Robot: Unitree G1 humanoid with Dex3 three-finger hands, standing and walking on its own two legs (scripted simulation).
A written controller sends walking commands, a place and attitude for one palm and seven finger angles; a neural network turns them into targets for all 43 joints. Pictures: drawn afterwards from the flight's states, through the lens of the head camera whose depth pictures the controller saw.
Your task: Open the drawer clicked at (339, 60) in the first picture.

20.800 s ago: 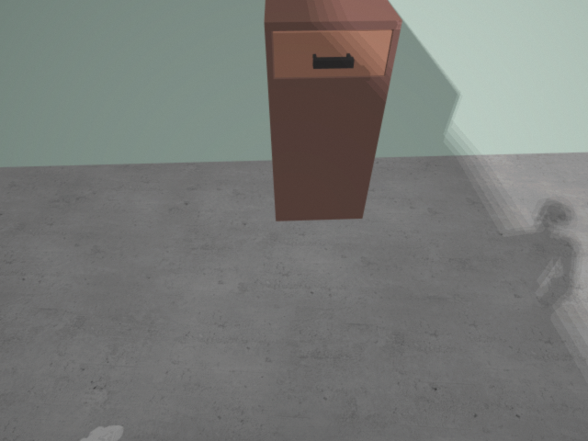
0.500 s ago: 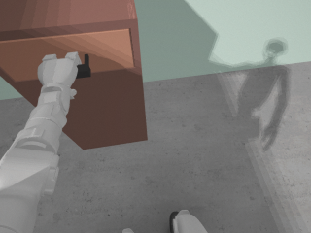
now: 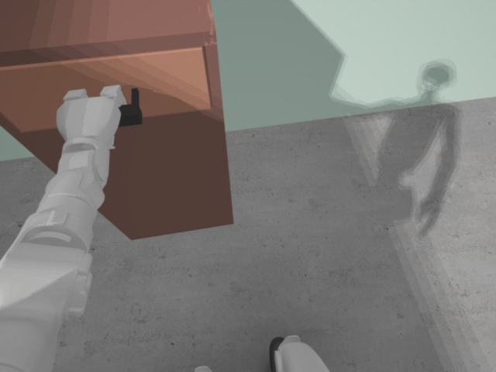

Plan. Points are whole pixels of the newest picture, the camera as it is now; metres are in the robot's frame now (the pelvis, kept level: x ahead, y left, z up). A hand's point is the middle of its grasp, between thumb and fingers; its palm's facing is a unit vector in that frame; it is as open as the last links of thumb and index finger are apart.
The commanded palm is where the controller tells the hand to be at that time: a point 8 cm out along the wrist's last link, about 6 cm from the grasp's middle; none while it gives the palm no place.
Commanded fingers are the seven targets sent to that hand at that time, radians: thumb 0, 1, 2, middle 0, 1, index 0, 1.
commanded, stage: pull the drawer open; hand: left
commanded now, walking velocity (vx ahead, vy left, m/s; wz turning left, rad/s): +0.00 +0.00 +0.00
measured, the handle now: (103, 108) +0.56 +0.21 +0.04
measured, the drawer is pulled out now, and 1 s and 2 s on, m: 0.00 0.04 0.07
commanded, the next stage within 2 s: none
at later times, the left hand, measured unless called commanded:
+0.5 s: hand (104, 156) +0.47 +0.21 +0.02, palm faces -0.02 -0.02 -1.00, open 5.9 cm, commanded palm +0.42 +0.21 +0.07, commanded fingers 0.00 0.90 0.90 -0.40 -1.35 -0.40 -1.35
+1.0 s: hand (102, 155) +0.47 +0.21 +0.02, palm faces -0.06 +0.01 -1.00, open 5.9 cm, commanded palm +0.46 +0.21 +0.07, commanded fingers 0.00 0.90 0.90 -0.40 -1.35 -0.40 -1.35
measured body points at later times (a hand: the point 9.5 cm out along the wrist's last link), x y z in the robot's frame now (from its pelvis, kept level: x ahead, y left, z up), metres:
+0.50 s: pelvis +0.02 +0.01 +0.01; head +0.12 -0.01 +0.45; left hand +0.47 +0.21 +0.07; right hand +0.08 -0.26 -0.13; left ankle -0.07 +0.09 -0.70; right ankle +0.03 -0.12 -0.70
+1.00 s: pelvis -0.01 -0.01 +0.00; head +0.11 -0.02 +0.44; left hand +0.47 +0.21 +0.07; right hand +0.02 -0.28 -0.14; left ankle -0.07 +0.09 -0.70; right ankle +0.03 -0.12 -0.70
